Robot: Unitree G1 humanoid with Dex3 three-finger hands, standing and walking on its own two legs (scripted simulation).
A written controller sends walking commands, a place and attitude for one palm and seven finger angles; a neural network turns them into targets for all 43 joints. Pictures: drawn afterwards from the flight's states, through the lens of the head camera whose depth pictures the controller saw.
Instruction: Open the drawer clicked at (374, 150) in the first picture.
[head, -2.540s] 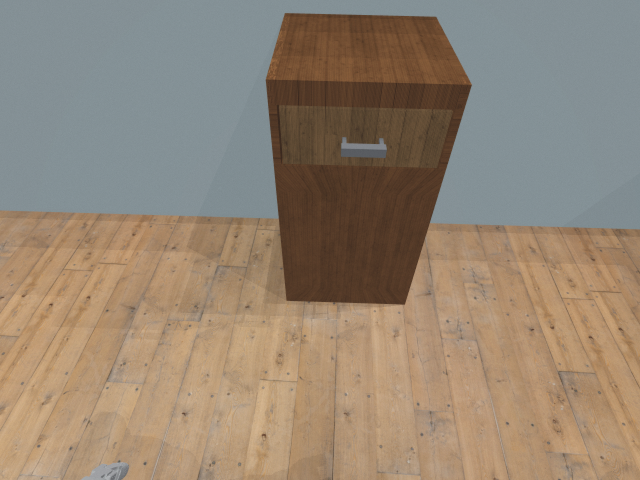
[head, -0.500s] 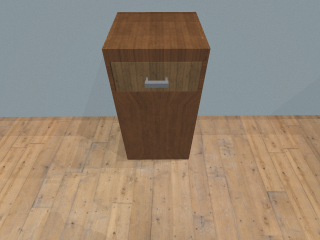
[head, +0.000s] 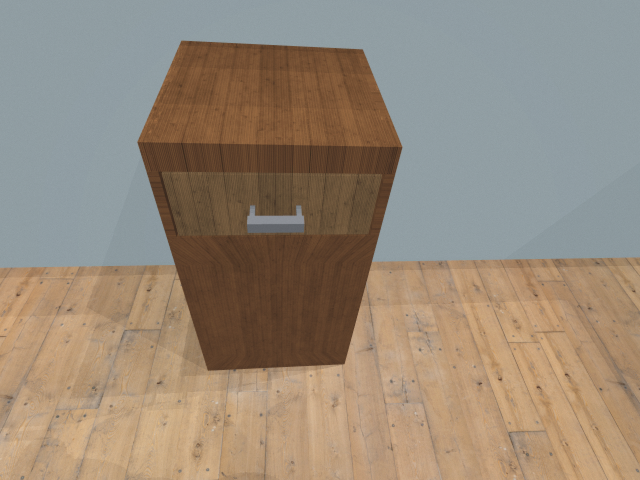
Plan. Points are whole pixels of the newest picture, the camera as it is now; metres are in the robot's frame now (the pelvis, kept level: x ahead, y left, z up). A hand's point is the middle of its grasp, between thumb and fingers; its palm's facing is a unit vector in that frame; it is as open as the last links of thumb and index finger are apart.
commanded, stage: take the last steps up to it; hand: left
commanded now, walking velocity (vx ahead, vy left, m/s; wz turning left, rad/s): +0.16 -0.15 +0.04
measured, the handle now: (275, 217) +0.58 +0.12 -0.05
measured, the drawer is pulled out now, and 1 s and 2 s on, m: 0.00 0.00 0.00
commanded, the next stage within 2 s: come to a stop and stand still in 0.02 s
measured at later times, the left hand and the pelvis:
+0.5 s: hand (236, 469) +0.18 +0.12 -0.16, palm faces +0.07 -0.97 -0.23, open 7.3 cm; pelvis +0.08 -0.06 +0.00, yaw +3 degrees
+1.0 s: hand out of the picture +0.00 +0.20 -0.17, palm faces +0.07 -0.99 -0.15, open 7.4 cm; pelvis +0.05 +0.01 +0.02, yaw +1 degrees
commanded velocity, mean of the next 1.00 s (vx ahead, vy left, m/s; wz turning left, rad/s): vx -0.05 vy -0.01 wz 0.00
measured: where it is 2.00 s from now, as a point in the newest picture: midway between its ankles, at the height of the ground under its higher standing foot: outside the picture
